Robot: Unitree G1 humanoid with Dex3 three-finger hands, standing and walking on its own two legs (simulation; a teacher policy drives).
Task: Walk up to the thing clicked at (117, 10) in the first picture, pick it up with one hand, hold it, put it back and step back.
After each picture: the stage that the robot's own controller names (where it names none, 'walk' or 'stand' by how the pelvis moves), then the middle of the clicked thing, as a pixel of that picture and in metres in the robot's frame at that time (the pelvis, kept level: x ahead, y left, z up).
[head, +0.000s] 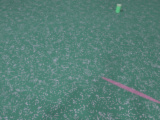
stand; (118, 8) +2.15 -0.63 -0.72
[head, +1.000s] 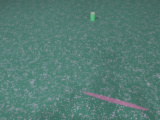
walk; (92, 16) +2.09 -0.08 -0.70
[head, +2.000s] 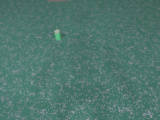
walk; (57, 35) +1.47 +0.31 -0.72
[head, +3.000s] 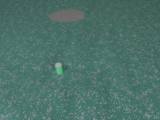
walk; (59, 68) +0.99 +0.27 -0.72
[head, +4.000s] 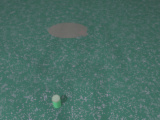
walk; (56, 101) +0.63 +0.21 -0.70
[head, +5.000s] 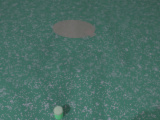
stand; (58, 112) +0.47 +0.13 -0.69
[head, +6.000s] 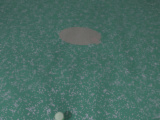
stand; (59, 119) +0.47 +0.14 -0.72
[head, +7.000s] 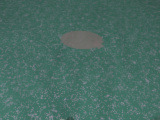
stand; out of the picture +0.43 +0.13 -0.72
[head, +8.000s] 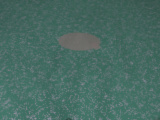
stand; out of the picture +0.43 +0.14 -0.73
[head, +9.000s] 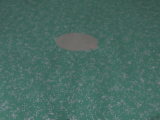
stand; out of the picture +0.42 +0.15 -0.73
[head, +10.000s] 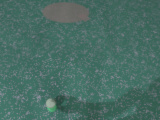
go down; (51, 105) +0.44 +0.16 -0.65
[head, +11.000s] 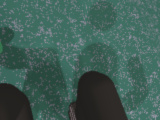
go down; out of the picture +0.48 +0.24 -0.28
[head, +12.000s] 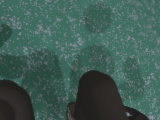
close in; out of the picture +0.48 +0.25 -0.27
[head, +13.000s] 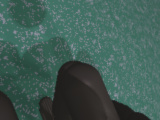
close; out of the picture +0.46 +0.29 -0.23
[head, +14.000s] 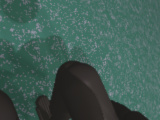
lift; out of the picture +0.45 +0.28 -0.24
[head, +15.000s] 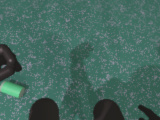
close; (12, 89) +0.40 +0.37 -0.47
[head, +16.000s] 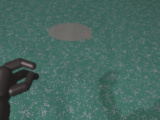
hold; out of the picture +0.38 +0.32 -0.67
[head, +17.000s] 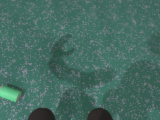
go down; (9, 93) +0.39 +0.34 -0.54
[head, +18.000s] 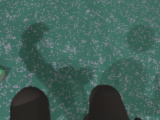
hold; out of the picture +0.41 +0.37 -0.37
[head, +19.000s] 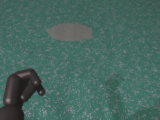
crouch; out of the picture +0.38 +0.32 -0.69
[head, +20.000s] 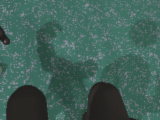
lower; out of the picture +0.43 +0.37 -0.36
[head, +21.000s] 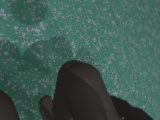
lower; out of the picture +0.36 +0.43 -0.26
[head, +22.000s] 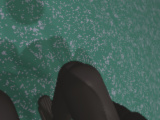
lower; out of the picture +0.35 +0.44 -0.26
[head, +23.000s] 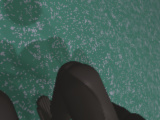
lower; out of the picture +0.35 +0.44 -0.26
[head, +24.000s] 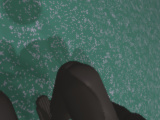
loosen; out of the picture +0.34 +0.44 -0.26
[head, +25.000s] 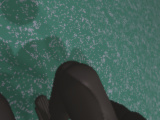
withdraw; out of the picture +0.34 +0.44 -0.26
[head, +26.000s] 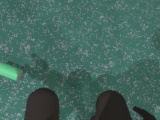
walk; (9, 71) +0.42 +0.37 -0.43
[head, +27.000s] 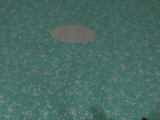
stand; out of the picture +0.37 +0.32 -0.69
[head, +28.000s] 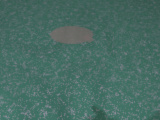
stand; out of the picture +0.38 +0.34 -0.69
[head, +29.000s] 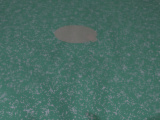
stand; out of the picture +0.38 +0.33 -0.70
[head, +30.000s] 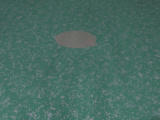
stand; out of the picture +0.39 +0.33 -0.75
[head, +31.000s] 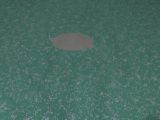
stand; out of the picture +0.36 +0.35 -0.75
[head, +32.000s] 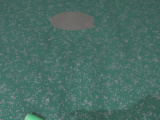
walk; out of the picture +0.38 +0.34 -0.73
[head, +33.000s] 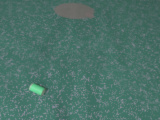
walk; (37, 89) +0.64 +0.31 -0.73
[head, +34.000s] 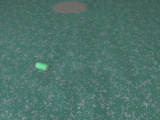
stand; (42, 66) +0.98 +0.43 -0.73
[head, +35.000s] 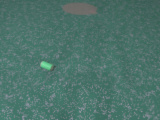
stand; (47, 65) +0.98 +0.33 -0.73
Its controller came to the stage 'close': yes
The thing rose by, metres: 0.13
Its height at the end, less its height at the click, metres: -0.02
